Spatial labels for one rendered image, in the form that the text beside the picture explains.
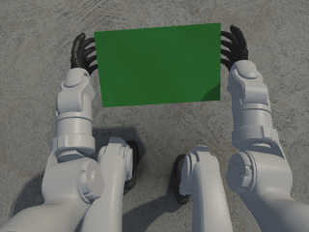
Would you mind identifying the robot right forearm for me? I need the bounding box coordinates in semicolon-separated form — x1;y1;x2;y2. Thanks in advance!
227;60;293;187

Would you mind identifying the robot left hand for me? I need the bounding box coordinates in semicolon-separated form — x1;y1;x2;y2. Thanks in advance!
70;33;98;75

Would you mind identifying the robot left forearm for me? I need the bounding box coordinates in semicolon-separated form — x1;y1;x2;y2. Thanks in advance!
42;68;96;181

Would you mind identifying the robot right hand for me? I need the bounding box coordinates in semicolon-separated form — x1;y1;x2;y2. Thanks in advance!
220;25;249;72

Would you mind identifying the robot right upper arm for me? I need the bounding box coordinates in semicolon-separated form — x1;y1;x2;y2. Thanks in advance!
225;150;309;232

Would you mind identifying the right robot foot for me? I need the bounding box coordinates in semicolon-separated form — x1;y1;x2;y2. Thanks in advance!
174;154;190;205

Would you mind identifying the carton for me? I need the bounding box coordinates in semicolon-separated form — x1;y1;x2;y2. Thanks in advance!
94;22;221;107

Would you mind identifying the right robot thigh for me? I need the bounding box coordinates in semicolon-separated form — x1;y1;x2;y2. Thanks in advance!
183;151;234;232

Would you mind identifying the robot left upper arm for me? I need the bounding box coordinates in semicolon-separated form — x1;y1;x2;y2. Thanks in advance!
0;158;105;232

